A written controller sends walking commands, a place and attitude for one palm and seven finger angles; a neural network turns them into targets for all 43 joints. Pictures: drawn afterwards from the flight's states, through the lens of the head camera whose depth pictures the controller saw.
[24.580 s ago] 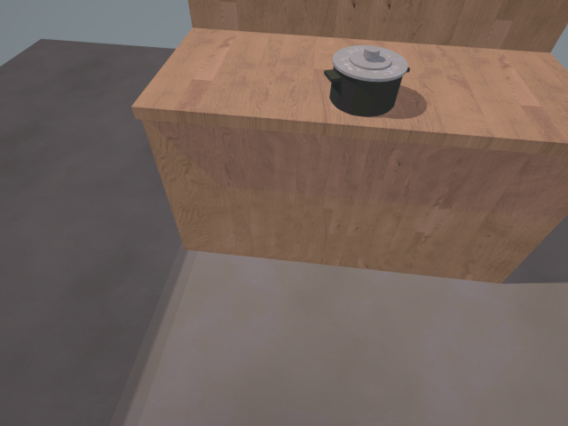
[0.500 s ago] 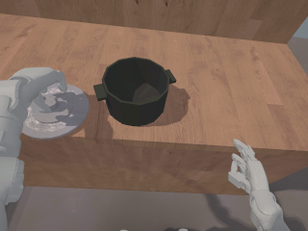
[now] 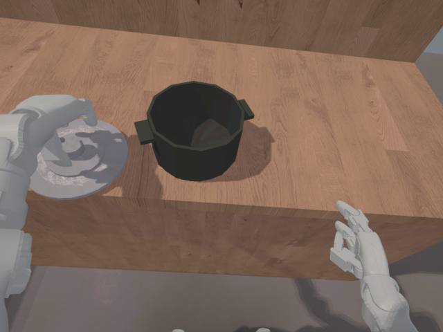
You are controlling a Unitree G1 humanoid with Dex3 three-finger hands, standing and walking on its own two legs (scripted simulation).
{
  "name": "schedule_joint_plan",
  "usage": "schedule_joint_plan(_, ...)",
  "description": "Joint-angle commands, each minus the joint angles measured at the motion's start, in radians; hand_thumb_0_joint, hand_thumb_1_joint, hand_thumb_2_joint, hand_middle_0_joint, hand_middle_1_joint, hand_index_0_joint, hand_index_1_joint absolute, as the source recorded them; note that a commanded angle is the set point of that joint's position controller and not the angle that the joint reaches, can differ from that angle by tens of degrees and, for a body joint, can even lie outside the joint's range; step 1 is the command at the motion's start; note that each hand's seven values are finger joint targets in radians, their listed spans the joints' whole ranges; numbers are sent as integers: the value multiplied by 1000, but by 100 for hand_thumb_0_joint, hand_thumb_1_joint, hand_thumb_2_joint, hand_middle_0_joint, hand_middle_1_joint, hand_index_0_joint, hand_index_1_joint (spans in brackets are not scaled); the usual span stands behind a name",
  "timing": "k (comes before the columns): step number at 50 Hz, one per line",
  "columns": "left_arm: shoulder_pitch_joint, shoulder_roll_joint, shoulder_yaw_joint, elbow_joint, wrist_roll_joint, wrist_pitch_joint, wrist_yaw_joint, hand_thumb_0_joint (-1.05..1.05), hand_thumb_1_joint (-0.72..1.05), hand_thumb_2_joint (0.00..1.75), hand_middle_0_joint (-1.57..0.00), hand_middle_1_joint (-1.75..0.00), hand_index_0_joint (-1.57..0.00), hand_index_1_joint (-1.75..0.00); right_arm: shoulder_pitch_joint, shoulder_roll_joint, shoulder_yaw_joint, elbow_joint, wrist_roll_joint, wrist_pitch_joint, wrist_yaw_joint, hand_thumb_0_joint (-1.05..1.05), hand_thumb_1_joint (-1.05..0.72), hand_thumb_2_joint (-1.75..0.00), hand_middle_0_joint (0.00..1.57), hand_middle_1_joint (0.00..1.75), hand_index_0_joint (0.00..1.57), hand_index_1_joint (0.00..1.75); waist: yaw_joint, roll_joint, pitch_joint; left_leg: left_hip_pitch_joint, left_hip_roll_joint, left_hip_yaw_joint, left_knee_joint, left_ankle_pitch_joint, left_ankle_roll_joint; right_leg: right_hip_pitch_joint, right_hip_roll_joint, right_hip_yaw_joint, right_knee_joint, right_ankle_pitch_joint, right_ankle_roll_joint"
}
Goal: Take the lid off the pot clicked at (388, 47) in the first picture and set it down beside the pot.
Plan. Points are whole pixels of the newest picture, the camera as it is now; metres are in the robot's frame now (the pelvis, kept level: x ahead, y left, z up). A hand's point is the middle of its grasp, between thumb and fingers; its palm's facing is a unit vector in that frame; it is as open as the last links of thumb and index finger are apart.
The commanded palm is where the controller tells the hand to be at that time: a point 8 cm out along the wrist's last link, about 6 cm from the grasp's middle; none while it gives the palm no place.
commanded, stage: raise the empty hand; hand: left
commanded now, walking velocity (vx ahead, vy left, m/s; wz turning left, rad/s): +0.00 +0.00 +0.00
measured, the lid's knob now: (72, 147) +0.44 +0.32 +0.02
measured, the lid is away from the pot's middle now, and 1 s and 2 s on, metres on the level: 0.25 0.25 0.25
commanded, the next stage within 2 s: draw the hand back to the body in 1.18 s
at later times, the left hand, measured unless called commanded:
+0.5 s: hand (51, 111) +0.44 +0.32 +0.12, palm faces -0.37 -0.11 -0.92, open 11.0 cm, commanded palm +0.46 +0.31 +0.19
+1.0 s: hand (36, 84) +0.44 +0.32 +0.18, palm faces -0.30 -0.10 -0.95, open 11.0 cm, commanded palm +0.45 +0.31 +0.24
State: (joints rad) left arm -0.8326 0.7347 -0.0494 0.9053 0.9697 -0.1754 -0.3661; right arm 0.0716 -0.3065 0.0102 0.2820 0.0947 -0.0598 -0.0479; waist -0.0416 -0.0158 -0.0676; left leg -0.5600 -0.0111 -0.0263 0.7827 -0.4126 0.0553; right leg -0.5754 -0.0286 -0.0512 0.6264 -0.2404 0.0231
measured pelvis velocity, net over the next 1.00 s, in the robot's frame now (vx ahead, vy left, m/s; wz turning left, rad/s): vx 0.01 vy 0.00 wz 0.02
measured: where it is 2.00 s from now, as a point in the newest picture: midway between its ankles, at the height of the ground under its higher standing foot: outside the picture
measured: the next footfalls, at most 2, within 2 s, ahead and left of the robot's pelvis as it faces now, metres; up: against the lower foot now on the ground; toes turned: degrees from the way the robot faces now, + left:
none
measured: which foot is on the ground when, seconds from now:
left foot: down 0.00-1.00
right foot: down 0.00-1.00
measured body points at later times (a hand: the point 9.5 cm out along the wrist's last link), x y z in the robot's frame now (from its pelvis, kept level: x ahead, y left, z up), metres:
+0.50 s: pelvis +0.01 +0.00 +0.01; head +0.06 +0.03 +0.46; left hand +0.45 +0.32 +0.17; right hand +0.26 -0.24 +0.02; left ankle -0.02 +0.08 -0.71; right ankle +0.04 -0.16 -0.71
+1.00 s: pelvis +0.01 +0.00 +0.02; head +0.05 +0.02 +0.47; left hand +0.45 +0.32 +0.23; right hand +0.26 -0.25 +0.02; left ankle -0.02 +0.08 -0.71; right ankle +0.04 -0.16 -0.71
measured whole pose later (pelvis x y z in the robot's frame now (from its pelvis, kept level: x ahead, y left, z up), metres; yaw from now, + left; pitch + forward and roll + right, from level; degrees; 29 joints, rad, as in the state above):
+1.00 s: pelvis +0.01 +0.00 +0.02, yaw +1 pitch +5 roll -3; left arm -0.92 0.77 -0.08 0.77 0.91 -0.03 -0.49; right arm 0.09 -0.32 0.00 0.34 0.11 -0.03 -0.02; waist -0.03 0.00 -0.02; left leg -0.32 -0.03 -0.03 0.57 -0.34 0.06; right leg -0.34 -0.05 -0.05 0.43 -0.18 0.02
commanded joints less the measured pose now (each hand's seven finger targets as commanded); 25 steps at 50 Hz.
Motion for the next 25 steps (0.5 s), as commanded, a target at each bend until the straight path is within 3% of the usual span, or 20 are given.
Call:
schedule_joint_plan(1,-481,320,118,-191,-22,4,48,0,-4,71,-38,-81,-38,-81,214,-139,-18,169,-12,140,-3,0,-90,-90,20,30,20,30,-12,244,-322,323,21,-48,-111,578,-42,46,38,-27,-35,166,-66)
schedule_joint_plan(3,-486,265,70,-171,-22,19,45,0,-4,71,-38,-81,-38,-81,205,-134,-18,173,-9,140,0,0,-90,-90,20,30,20,30,-19,249,-283,312,22,-47,-127,523,-40,36,38,-28,-47,139,-65)
schedule_joint_plan(5,-513,261,59,-186,-20,27,40,0,-4,71,-38,-81,-38,-81,201,-137,-17,174,-7,142,1,0,-90,-90,20,30,20,30,-21,268,-276,316,22,-49,-139,509,-43,40,36,-26,-54,131,-68)
schedule_joint_plan(7,-544,255,60,-248,-26,30,29,0,-4,71,-38,-81,-38,-81,199,-137,-23,171,-9,139,3,0,-90,-90,20,30,20,30,-15,299,-315,379,29,-65,-142,573,-52,47,34,-28,-58,142,-69)
schedule_joint_plan(10,-499,244,51,-163,-32,40,11,0,-4,71,-38,-81,-38,-81,203,-137,-15,177,-6,140,0,0,-90,-90,20,30,20,30,-24,218,-262,324,22,-52,-153,534,-41,71,37,-29,-71,150,-65)
schedule_joint_plan(12,-522,264,58,-177,-30,38,4,0,-4,71,-38,-81,-38,-81,199,-139,-16,177,-7,140,1,0,-90,-90,20,30,20,30,-19,237,-259,327,19,-49,-162,531,-40,86,34,-27,-77,156,-67)
schedule_joint_plan(14,-524,248,44,-159,-30,41,-5,0,-4,71,-38,-81,-38,-81,200,-137,-13,177,-5,140,0,0,-90,-90,20,30,20,30,-21,211,-241,317,20,-55,-171,515,-39,93,36,-29,-82,148,-67)
schedule_joint_plan(16,-549,291,74,-203,-31,33,-7,0,-4,71,-38,-81,-38,-81,199,-142,-17,174,-7,139,-1,0,-90,-90,20,30,20,30,-14,238,-275,349,18,-54,-172,550,-40,113,32,-26,-86,170,-69)
schedule_joint_plan(17,-559,285,70,-218,-31,36,-8,0,-4,71,-38,-81,-38,-81,196,-138,-16,171,-9,139,1,0,-90,-90,20,30,20,30,-12,256,-286,363,19,-54,-175,571,-42,119,33,-26,-89,177,-69)
schedule_joint_plan(19,-545,285,74,-195,-35,39,-13,0,-4,71,-38,-81,-38,-81,202,-137,-15,173,-8,137,1,0,-90,-90,20,30,20,30,-12,236,-282,361,20,-56,-179,575,-42,132,34,-28,-94,180,-67)
schedule_joint_plan(21,-564,337,111,-239,-36,36,-13,0,-4,71,-38,-81,-38,-81,200,-143,-18,171,-9,138,3,0,-90,-90,20,30,20,30,-3,252,-312,384,18,-53,-183,619,-45,167,32,-25,-99,215,-70)
schedule_joint_plan(22,-564,303,86,-233,-33,44,-15,0,-4,71,-38,-81,-38,-81,193,-136,-17,166,-10,139,6,0,-90,-90,20,30,20,30,-8,275,-308,394,19,-60,-186,636,-51,156,33,-25,-103,209,-70)
schedule_joint_plan(23,-546,265,62,-210,-38,50,-20,0,-4,71,-38,-81,-38,-81,197,-131,-18,170,-9,137,9,0,-90,-90,20,30,20,30,-12,248,-284,388,21,-57,-186,635,-47,150,35,-29,-109,207,-67)
schedule_joint_plan(24,-531,276,70,-187,-41,54,-23,0,-4,71,-38,-81,-38,-81,201,-136,-18,174,-7,137,9,0,-90,-90,20,30,20,30,-15,217,-270,374,21,-51,-190,612,-42,159,35,-27,-115,206,-64)
schedule_joint_plan(25,-554,295,78,-209,-40,55,-25,0,-4,71,-38,-81,-38,-81,197,-142,-18,177,-6,140,9,0,-90,-90,20,30,20,30,-13,231,-277,378,20,-48,-196,609,-41,169,33,-23,-119,215,-65)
